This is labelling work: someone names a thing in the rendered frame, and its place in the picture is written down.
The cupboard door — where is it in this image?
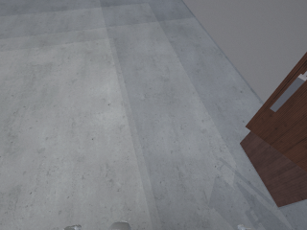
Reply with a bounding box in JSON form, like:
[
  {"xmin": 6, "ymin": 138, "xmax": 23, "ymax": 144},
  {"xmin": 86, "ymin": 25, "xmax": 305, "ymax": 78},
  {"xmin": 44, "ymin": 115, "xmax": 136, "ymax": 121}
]
[{"xmin": 246, "ymin": 52, "xmax": 307, "ymax": 172}]

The handle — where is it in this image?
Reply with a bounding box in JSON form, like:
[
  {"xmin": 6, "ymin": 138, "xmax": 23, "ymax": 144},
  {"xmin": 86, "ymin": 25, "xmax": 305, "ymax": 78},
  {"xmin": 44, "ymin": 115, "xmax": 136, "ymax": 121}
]
[{"xmin": 270, "ymin": 71, "xmax": 307, "ymax": 112}]

